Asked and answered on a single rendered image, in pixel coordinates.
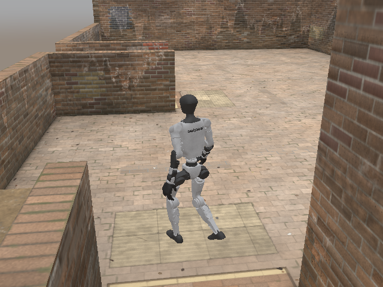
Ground right robot upper arm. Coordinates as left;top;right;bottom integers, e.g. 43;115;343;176
200;118;214;147

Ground robot right thigh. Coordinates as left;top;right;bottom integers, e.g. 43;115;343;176
191;165;209;208

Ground left robot foot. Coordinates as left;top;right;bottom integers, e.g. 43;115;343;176
166;230;183;243

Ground right robot forearm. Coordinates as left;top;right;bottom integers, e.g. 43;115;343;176
201;145;214;158

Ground right robot hand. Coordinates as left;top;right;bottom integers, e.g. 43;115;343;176
196;156;206;165

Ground left robot upper arm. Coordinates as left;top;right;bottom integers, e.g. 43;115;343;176
169;123;183;159

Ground left robot forearm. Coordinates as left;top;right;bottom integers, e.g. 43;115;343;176
166;150;180;184

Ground left robot hand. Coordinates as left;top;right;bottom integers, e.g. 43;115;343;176
162;182;177;201

